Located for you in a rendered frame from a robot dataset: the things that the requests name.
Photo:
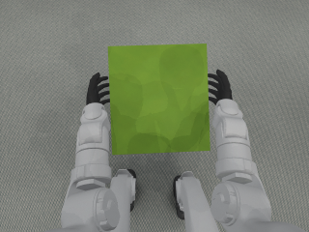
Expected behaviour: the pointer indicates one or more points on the carton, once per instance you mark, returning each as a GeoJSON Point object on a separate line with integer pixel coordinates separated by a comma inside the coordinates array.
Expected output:
{"type": "Point", "coordinates": [159, 98]}

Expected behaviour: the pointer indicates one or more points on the robot left hand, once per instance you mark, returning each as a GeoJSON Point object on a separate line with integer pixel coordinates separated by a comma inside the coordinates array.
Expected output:
{"type": "Point", "coordinates": [93, 94]}

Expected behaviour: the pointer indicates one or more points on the robot left thigh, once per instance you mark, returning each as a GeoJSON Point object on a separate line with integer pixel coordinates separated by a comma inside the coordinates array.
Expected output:
{"type": "Point", "coordinates": [124, 188]}

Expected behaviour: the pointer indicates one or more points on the robot left foot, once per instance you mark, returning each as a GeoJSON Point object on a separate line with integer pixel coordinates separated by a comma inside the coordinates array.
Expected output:
{"type": "Point", "coordinates": [134, 177]}

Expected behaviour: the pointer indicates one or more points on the right robot upper arm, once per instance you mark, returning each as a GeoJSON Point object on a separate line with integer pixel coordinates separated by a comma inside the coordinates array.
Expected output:
{"type": "Point", "coordinates": [243, 208]}

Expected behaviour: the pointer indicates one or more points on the right robot forearm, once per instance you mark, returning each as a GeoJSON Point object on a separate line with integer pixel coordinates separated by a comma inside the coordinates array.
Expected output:
{"type": "Point", "coordinates": [234, 160]}

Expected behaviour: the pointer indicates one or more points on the left robot forearm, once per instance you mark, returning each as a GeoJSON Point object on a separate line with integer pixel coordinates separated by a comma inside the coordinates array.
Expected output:
{"type": "Point", "coordinates": [91, 170]}

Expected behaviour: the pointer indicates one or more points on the left robot upper arm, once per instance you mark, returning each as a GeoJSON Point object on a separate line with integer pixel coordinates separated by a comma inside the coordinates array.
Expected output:
{"type": "Point", "coordinates": [93, 210]}

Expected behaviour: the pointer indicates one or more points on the robot right hand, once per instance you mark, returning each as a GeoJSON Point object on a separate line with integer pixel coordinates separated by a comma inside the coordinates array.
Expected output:
{"type": "Point", "coordinates": [223, 87]}

